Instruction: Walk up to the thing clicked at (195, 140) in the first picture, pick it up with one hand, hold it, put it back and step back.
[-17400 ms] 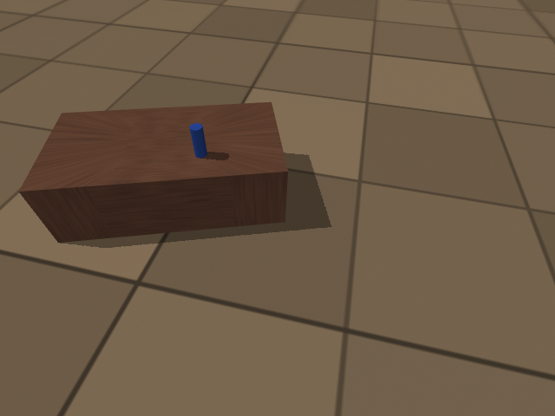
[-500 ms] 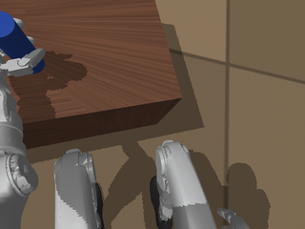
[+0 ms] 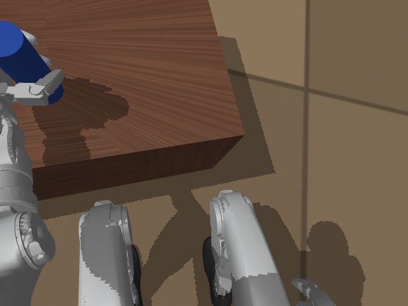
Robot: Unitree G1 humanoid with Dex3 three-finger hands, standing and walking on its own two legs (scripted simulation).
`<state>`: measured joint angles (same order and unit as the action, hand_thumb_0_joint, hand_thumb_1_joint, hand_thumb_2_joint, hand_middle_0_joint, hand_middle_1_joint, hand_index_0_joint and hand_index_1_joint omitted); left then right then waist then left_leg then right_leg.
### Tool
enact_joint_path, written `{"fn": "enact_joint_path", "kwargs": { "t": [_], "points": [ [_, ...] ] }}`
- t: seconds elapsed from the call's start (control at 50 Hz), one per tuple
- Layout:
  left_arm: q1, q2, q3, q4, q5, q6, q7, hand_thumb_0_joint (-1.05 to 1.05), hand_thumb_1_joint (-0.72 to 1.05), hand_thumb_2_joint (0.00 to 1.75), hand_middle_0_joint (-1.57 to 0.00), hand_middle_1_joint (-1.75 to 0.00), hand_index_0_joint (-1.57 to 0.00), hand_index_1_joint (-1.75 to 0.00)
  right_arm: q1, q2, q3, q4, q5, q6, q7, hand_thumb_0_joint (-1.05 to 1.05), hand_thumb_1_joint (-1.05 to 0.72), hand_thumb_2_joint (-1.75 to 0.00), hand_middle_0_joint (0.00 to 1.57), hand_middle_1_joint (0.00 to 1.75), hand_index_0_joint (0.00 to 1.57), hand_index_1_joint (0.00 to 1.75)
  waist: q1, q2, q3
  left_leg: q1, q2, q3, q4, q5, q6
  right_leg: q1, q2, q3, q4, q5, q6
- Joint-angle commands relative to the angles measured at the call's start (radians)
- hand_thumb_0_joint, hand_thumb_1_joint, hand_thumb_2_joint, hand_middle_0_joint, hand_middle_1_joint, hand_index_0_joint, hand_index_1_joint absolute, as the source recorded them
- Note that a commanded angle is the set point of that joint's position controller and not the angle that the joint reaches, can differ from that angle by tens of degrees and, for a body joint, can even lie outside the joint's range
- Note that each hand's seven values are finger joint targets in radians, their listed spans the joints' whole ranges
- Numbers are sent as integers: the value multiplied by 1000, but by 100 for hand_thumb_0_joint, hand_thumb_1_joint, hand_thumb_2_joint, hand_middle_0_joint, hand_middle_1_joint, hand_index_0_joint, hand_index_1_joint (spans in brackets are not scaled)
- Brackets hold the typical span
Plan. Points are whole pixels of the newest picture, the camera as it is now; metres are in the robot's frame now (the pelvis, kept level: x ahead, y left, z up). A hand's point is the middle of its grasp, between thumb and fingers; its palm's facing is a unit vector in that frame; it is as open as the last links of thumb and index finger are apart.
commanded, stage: settle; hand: left
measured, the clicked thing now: (28, 69) +0.52 +0.25 +0.02
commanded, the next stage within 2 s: lift in 0.94 s
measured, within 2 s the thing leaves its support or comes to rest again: neither
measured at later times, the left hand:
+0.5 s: hand out of the picture +0.53 +0.26 +0.09, palm faces +0.22 -0.97 -0.03, open 8.0 cm
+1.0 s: hand out of the picture +0.54 +0.26 +0.12, palm faces +0.23 -0.97 -0.02, open 8.0 cm
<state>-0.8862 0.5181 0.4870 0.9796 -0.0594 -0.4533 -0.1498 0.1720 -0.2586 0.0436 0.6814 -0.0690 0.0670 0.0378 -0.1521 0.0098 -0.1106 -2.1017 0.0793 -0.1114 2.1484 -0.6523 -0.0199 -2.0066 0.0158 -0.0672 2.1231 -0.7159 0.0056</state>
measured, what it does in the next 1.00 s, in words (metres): rises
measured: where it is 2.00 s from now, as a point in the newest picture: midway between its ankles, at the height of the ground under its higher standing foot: (176, 289)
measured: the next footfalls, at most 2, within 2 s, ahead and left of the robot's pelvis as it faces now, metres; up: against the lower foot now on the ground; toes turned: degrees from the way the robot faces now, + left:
none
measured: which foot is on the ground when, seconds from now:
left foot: down 0.00-1.00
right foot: down 0.00-1.00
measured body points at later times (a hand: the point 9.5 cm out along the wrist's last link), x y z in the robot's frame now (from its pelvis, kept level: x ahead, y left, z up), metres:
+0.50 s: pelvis +0.01 +0.00 +0.06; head +0.22 +0.04 +0.46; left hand +0.52 +0.31 +0.09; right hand +0.08 -0.27 -0.06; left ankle +0.09 +0.14 -0.37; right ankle +0.08 -0.12 -0.37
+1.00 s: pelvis +0.02 +0.00 +0.10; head +0.23 +0.05 +0.50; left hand +0.52 +0.31 +0.13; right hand +0.10 -0.26 -0.02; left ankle +0.09 +0.14 -0.37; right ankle +0.08 -0.12 -0.37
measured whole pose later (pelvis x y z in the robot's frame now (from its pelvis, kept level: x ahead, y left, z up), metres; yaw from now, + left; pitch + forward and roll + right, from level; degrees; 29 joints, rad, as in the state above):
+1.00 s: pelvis +0.02 +0.00 +0.10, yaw +1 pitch +35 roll -5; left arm -0.90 0.50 0.46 1.01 -0.07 -0.41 -0.13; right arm 0.20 -0.25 0.02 0.68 -0.05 0.04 0.01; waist -0.13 0.02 -0.16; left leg -1.81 0.09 -0.07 1.83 -0.64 -0.01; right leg -1.72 0.02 -0.06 1.79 -0.68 0.01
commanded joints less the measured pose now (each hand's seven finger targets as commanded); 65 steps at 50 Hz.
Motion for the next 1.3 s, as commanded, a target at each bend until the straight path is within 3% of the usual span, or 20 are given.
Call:
{"fn": "enact_joint_path", "kwargs": {
  "t": [0.0,0.06,0.12,0.16,0.32,0.34,0.44,0.48,0.54,0.64,0.68,0.8,0.86,1.02,1.06,1.12,1.16,1.2,1.24,1.28],
  "points": [
    [-426,265,0,-241,-17,-60,3,0,25,115,-128,-133,-130,-132,199,-210,-77,-28,3,-11,-22,0,-91,-90,20,30,20,30,-10,203,-723,574,-15,46,-266,153,47,353,21,-6,-314,227,-39],
    [-391,284,22,-210,-16,-41,4,0,27,117,-128,-134,-130,-133,202,-210,-82,-28,7,-12,-28,0,-90,-89,20,30,20,30,12,183,-708,584,-16,47,-295,157,47,373,20,-1,-341,228,-40],
    [-382,229,-8,-167,-30,-26,1,0,28,118,-128,-135,-130,-134,191,-202,-78,-34,15,-20,-30,0,-89,-89,20,30,20,30,-8,146,-642,563,-16,40,-322,120,50,363,20,-3,-371,202,-38],
    [-366,245,6,-152,-26,-23,5,0,30,119,-128,-135,-131,-134,186,-202,-81,-38,18,-21,-34,0,-89,-89,20,30,20,30,3,141,-616,558,-17,41,-343,95,50,363,18,2,-390,180,-39],
    [-406,276,16,-214,-24,-21,5,0,36,121,-128,-135,-131,-134,200,-203,-88,-42,20,-29,-36,0,-88,-89,20,30,20,30,20,174,-696,684,-13,37,-386,212,49,425,19,8,-421,268,-42],
    [-413,248,0,-206,-22,-19,7,0,37,121,-129,-136,-131,-134,212,-197,-87,-40,18,-29,-34,0,-88,-89,20,30,20,30,5,179,-702,697,-14,39,-388,230,49,440,19,7,-428,285,-42],
    [-420,276,14,-235,-19,-26,12,0,40,123,-129,-136,-131,-135,205,-199,-90,-40,19,-29,-36,0,-88,-89,20,30,20,30,22,190,-710,730,-14,33,-430,201,47,448,15,10,-455,256,-43],
    [-429,246,-15,-236,-21,-25,2,0,41,124,-131,-137,-133,-136,211,-193,-87,-42,17,-30,-35,0,-88,-89,20,30,20,30,8,191,-730,738,-16,42,-430,223,50,487,16,15,-473,279,-42],
    [-400,262,4,-191,-29,-18,6,0,41,125,-130,-137,-132,-136,209,-191,-86,-39,23,-35,-39,0,-88,-89,20,30,20,30,7,149,-694,713,-16,43,-450,190,54,516,17,19,-504,256,-36],
    [-390,234,-13,-187,-23,-21,8,0,46,125,-129,-136,-131,-135,202,-194,-88,-44,22,-35,-38,0,-87,-89,20,30,20,30,14,187,-698,799,-13,26,-480,234,46,479,13,11,-501,276,-46],
    [-430,271,8,-235,-19,-31,16,0,48,126,-129,-136,-131,-135,212,-191,-89,-37,23,-34,-39,0,-87,-89,20,30,20,30,21,185,-717,807,-14,28,-488,233,47,504,13,15,-515,280,-44],
    [-398,224,-18,-187,-29,-33,10,0,47,126,-128,-136,-131,-135,209,-186,-83,-30,19,-42,-37,0,-88,-89,20,30,20,30,11,175,-695,829,-13,37,-489,284,52,524,17,20,-539,320,-41],
    [-393,229,-2,-197,-32,-34,14,0,49,127,-129,-136,-131,-135,217,-185,-85,-28,18,-40,-35,0,-87,-89,20,30,20,30,18,169,-715,847,-15,36,-494,326,52,550,16,19,-543,354,-41],
    [-370,237,5,-182,-20,-43,22,0,50,129,-129,-137,-131,-136,213,-180,-88,-36,18,-36,-32,0,-87,-89,20,30,20,30,21,146,-717,838,-16,43,-516,303,58,592,18,24,-577,343,-37],
    [-377,214,-14,-186,-19,-50,20,0,41,124,-132,-142,-136,-139,205,-173,-83,-40,16,-37,-30,0,-90,-90,20,30,20,30,11,158,-698,835,-16,38,-530,287,54,594,15,22,-576,329,-39],
    [-367,224,-3,-203,-21,-50,26,0,39,124,-132,-142,-136,-139,206,-182,-90,-41,19,-37,-31,0,-90,-90,20,30,20,30,27,170,-727,890,-15,33,-542,309,51,585,16,19,-580,336,-42],
    [-367,176,-39,-218,-20,-50,21,0,40,124,-131,-142,-135,-139,204,-182,-90,-46,17,-38,-27,0,-91,-90,20,30,20,30,19,205,-723,940,-12,19,-561,330,42,557,11,12,-574,336,-48],
    [-361,251,4,-258,-17,-49,30,0,40,123,-131,-140,-135,-138,200,-185,-93,-50,20,-35,-32,0,-90,-90,20,30,20,30,46,199,-743,954,-13,28,-574,316,45,598,14,18,-604,329,-44],
    [-358,176,-39,-285,-29,-49,26,0,40,124,-132,-141,-136,-139,196,-176,-90,-53,23,-37,-29,0,-90,-90,20,30,20,30,36,204,-751,985,-12,15,-601,323,38,612,11,11,-605,333,-47],
    [-327,194,-19,-281,-29,-39,35,0,39,124,-132,-142,-136,-139,203,-176,-96,-51,25,-37,-32,0,-91,-90,20,30,20,30,36,190,-761,999,-15,19,-610,333,43,646,12,12,-633,346,-43]
  ]
}}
